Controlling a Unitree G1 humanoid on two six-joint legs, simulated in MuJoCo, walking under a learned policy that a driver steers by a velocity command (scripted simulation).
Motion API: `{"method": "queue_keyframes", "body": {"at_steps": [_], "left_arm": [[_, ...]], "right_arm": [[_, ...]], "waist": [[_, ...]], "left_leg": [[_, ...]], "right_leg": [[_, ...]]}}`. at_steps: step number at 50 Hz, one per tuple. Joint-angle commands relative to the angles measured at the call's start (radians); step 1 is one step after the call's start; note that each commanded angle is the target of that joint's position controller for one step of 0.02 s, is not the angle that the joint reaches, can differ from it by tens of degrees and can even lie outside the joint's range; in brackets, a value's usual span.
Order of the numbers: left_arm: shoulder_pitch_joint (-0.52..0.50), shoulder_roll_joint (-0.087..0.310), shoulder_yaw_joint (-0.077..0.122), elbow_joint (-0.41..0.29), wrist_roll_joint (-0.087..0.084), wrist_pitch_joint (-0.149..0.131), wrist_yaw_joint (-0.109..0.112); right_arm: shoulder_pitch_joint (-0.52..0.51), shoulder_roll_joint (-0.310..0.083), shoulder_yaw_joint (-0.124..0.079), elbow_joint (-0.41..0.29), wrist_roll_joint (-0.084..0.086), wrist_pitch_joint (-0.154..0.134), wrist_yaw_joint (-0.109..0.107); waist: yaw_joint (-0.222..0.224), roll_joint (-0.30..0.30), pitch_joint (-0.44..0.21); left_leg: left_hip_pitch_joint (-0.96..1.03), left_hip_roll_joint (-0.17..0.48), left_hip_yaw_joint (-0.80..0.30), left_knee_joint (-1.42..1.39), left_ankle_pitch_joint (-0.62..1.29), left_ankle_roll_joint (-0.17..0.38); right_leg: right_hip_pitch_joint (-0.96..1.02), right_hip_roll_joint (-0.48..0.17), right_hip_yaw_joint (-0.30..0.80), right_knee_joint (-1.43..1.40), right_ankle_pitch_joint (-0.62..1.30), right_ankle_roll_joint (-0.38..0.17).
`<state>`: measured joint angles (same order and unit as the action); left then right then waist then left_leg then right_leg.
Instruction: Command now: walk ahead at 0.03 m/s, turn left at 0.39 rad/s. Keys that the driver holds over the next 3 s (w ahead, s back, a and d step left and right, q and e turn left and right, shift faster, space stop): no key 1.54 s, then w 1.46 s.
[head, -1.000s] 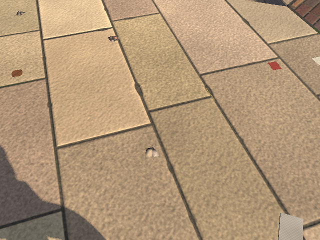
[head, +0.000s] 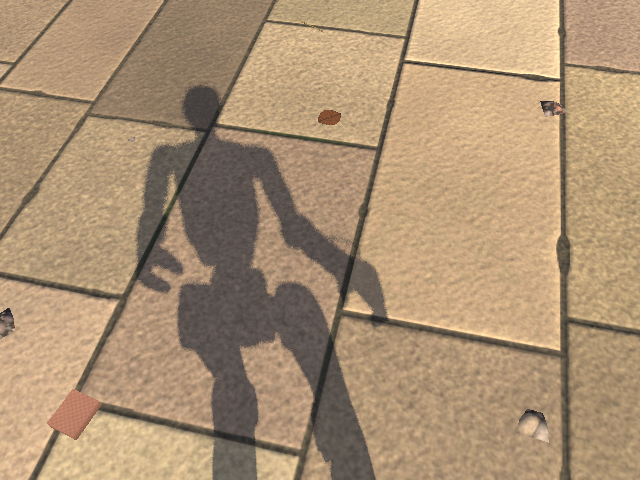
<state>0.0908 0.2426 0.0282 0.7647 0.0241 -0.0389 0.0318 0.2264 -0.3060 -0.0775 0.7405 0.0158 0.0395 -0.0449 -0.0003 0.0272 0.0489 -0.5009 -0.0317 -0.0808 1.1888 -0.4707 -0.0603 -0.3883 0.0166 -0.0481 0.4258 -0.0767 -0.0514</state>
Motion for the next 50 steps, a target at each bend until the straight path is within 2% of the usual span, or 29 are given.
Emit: {"method": "queue_keyframes", "body": {"at_steps": [1, 4, 7, 9, 10, 11, 12, 13, 14, 15, 16, 18, 20, 21, 22, 23, 24, 25, 26, 27, 28, 30, 33, 40, 50], "left_arm": [[-0.004, 0.131, 0.031, -0.045, 0.0, -0.002, 0.003], [-0.002, 0.164, 0.042, -0.038, -0.013, 0.003, 0.003], [0.014, 0.182, 0.045, -0.029, -0.026, 0.016, -0.001], [0.017, 0.17, 0.039, -0.019, -0.042, 0.027, -0.002], [0.057, 0.144, 0.031, 0.0, -0.046, 0.028, -0.005], [0.078, 0.088, 0.014, -0.002, -0.033, 0.024, -0.014], [0.073, 0.034, 0.003, -0.031, -0.014, 0.011, -0.017], [-0.001, 0.121, 0.026, -0.034, -0.01, 0.01, -0.011], [0.015, 0.132, 0.036, -0.024, -0.024, 0.014, -0.011], [0.056, 0.122, 0.039, 0.007, -0.021, 0.022, -0.007], [0.084, 0.125, 0.044, 0.028, -0.011, 0.029, -0.003], [0.109, 0.092, 0.036, 0.046, -0.014, 0.033, -0.005], [0.078, 0.064, 0.022, 0.042, -0.024, 0.03, -0.007], [0.066, 0.064, 0.019, 0.041, -0.028, 0.029, -0.007], [0.068, 0.066, 0.018, 0.045, -0.031, 0.029, -0.007], [0.084, 0.067, 0.015, 0.055, -0.03, 0.029, -0.009], [0.095, 0.086, 0.016, 0.063, -0.021, 0.029, -0.009], [0.113, 0.122, 0.021, 0.068, -0.012, 0.031, -0.007], [0.117, 0.179, 0.036, 0.078, -0.019, 0.036, -0.004], [0.114, 0.16, 0.039, 0.095, -0.032, 0.038, -0.008], [0.112, 0.114, 0.03, 0.1, -0.03, 0.036, -0.011], [0.091, 0.097, 0.024, 0.113, -0.017, 0.029, -0.008], [0.099, 0.091, 0.022, 0.139, -0.02, 0.022, -0.002], [0.108, 0.085, 0.019, 0.191, -0.021, 0.021, 0.007], [0.14, 0.059, 0.015, 0.257, -0.023, 0.024, 0.013]], "right_arm": [[0.111, -0.007, 0.004, -0.046, -0.005, 0.0, -0.004], [0.059, -0.007, 0.019, -0.072, -0.014, -0.009, 0.002], [0.065, -0.035, 0.015, -0.07, -0.011, -0.013, 0.016], [0.11, -0.028, 0.012, -0.049, -0.016, -0.014, 0.026], [0.114, -0.04, 0.009, -0.051, -0.023, -0.013, 0.027], [0.124, -0.089, 0.001, -0.067, -0.039, -0.011, 0.022], [0.049, -0.153, -0.008, -0.089, -0.049, -0.007, 0.019], [0.028, -0.113, 0.0, -0.102, -0.067, -0.027, 0.023], [-0.014, -0.072, 0.013, -0.099, -0.072, -0.049, 0.024], [-0.043, -0.056, 0.016, -0.096, -0.058, -0.067, 0.026], [-0.053, -0.036, 0.022, -0.089, -0.043, -0.08, 0.028], [-0.054, -0.019, 0.028, -0.071, -0.034, -0.087, 0.029], [-0.028, -0.021, 0.026, -0.053, -0.03, -0.08, 0.029], [-0.018, -0.024, 0.025, -0.044, -0.028, -0.075, 0.028], [-0.019, -0.024, 0.025, -0.037, -0.023, -0.07, 0.026], [-0.022, -0.024, 0.024, -0.029, -0.015, -0.066, 0.025], [-0.002, -0.024, 0.023, -0.018, -0.01, -0.068, 0.026], [0.022, -0.013, 0.027, -0.009, -0.02, -0.074, 0.029], [0.064, -0.023, 0.022, -0.001, -0.034, -0.082, 0.037], [0.046, -0.023, 0.02, 0.007, -0.034, -0.083, 0.036], [-0.006, -0.026, 0.019, 0.007, -0.03, -0.081, 0.032], [-0.034, -0.003, 0.02, 0.006, -0.024, -0.067, 0.021], [-0.015, 0.001, 0.015, 0.027, -0.026, -0.058, 0.017], [0.006, 0.007, 0.009, 0.088, -0.024, -0.058, 0.012], [0.038, 0.017, 0.012, 0.174, -0.019, -0.06, 0.004]], "waist": [[-0.019, -0.136, -0.138], [0.001, -0.148, -0.172], [0.004, -0.167, -0.172], [-0.028, -0.155, -0.156], [-0.032, -0.141, -0.143], [-0.019, -0.017, -0.146], [0.033, 0.233, -0.094], [-0.024, 0.178, -0.061], [0.006, 0.156, -0.045], [0.023, 0.139, -0.051], [0.026, 0.13, -0.062], [0.037, 0.094, -0.09], [0.013, 0.097, -0.112], [0.003, 0.102, -0.119], [0.006, 0.102, -0.124], [0.02, 0.091, -0.124], [0.019, 0.072, -0.126], [0.008, 0.033, -0.141], [-0.031, -0.048, -0.124], [-0.013, -0.082, -0.106], [0.015, -0.055, -0.083], [0.01, -0.072, -0.061], [0.008, -0.064, -0.052], [0.011, -0.032, -0.026], [0.012, -0.023, -0.007]], "left_leg": [[0.042, 0.029, 0.04, -0.11, 0.017, -0.009], [0.108, 0.057, 0.049, -0.293, 0.045, 0.011], [0.188, 0.044, 0.079, -0.454, 0.103, 0.04], [0.307, 0.013, 0.118, -0.657, 0.218, 0.083], [0.368, 0.016, 0.099, -0.742, 0.248, 0.113], [0.432, 0.162, -0.094, -0.842, 0.254, 0.166], [0.314, 0.341, -0.301, -0.913, 0.292, 0.28], [0.202, 0.359, -0.319, -0.958, 0.229, 0.335], [0.196, 0.322, -0.268, -0.953, 0.253, 0.317], [0.219, 0.275, -0.206, -0.929, 0.32, 0.287], [0.251, 0.257, -0.174, -0.907, 0.421, 0.268], [0.28, 0.225, -0.108, -0.854, 0.657, 0.258], [0.336, 0.214, -0.09, -0.81, 0.756, 0.263], [0.362, 0.215, -0.098, -0.794, 0.774, 0.267], [0.375, 0.213, -0.104, -0.779, 0.768, 0.264], [0.368, 0.201, -0.101, -0.768, 0.735, 0.246], [0.351, 0.185, -0.104, -0.77, 0.657, 0.216], [0.317, 0.156, -0.095, -0.766, 0.542, 0.181], [0.266, 0.101, -0.058, -0.775, 0.447, 0.155], [0.283, 0.065, -0.011, -0.776, 0.399, 0.13], [0.291, 0.058, 0.006, -0.755, 0.37, 0.119], [0.284, 0.057, 0.014, -0.746, 0.37, 0.119], [0.29, 0.054, 0.019, -0.746, 0.348, 0.119], [0.282, 0.05, 0.028, -0.754, 0.31, 0.106], [0.278, 0.051, 0.034, -0.77, 0.285, 0.101]], "right_leg": [[0.107, -0.23, 0.187, -0.178, 0.098, -0.216], [0.133, -0.268, 0.191, -0.178, 0.074, -0.233], [0.129, -0.274, 0.201, -0.165, -0.044, -0.217], [0.074, -0.248, 0.173, -0.119, -0.113, -0.169], [0.027, -0.216, 0.151, -0.082, -0.163, -0.11], [-0.057, -0.146, 0.078, 0.072, -0.253, -0.021], [-0.138, -0.025, -0.031, 0.164, -0.388, 0.05], [-0.084, -0.05, 0.054, 0.306, -0.429, 0.061], [-0.083, -0.055, 0.079, 0.366, -0.393, 0.059], [-0.082, -0.056, 0.078, 0.401, -0.364, 0.069], [-0.084, -0.064, 0.088, 0.421, -0.339, 0.082], [-0.028, -0.069, 0.086, 0.397, -0.32, 0.104], [0.011, -0.063, 0.068, 0.296, -0.318, 0.115], [0.027, -0.057, 0.06, 0.24, -0.314, 0.118], [0.058, -0.052, 0.052, 0.158, -0.269, 0.117], [0.117, -0.05, 0.048, 0.038, -0.143, 0.109], [0.183, -0.06, 0.066, -0.023, -0.011, 0.098], [0.257, -0.106, 0.109, -0.01, 0.145, 0.086], [0.286, -0.119, 0.104, 0.049, 0.187, 0.059], [0.226, -0.093, 0.087, 0.064, 0.062, 0.04], [0.192, -0.083, 0.089, 0.041, 0.006, 0.041], [0.17, -0.08, 0.09, 0.021, -0.003, 0.051], [0.162, -0.074, 0.086, 0.02, -0.038, 0.056], [0.153, -0.064, 0.084, 0.015, -0.084, 0.052], [0.154, -0.049, 0.076, 0.006, -0.103, 0.05]]}}
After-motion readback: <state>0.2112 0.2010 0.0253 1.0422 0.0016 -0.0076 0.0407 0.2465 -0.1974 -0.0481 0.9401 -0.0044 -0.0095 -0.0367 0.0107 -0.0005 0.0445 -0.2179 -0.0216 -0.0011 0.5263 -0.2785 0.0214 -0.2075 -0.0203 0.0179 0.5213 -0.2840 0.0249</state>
